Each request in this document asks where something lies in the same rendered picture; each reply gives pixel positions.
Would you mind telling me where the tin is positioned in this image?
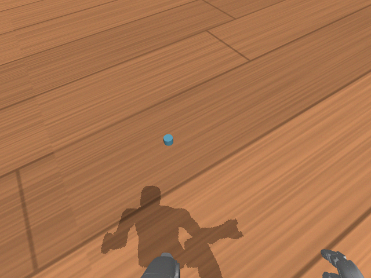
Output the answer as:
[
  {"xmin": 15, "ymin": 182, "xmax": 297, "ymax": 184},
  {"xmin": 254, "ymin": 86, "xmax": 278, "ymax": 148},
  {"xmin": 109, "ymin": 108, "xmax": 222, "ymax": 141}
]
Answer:
[{"xmin": 163, "ymin": 134, "xmax": 173, "ymax": 146}]

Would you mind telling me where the right robot hand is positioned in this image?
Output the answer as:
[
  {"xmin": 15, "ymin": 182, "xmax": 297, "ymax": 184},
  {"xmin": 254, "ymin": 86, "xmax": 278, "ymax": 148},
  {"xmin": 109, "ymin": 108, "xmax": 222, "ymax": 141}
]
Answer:
[{"xmin": 321, "ymin": 249, "xmax": 364, "ymax": 278}]

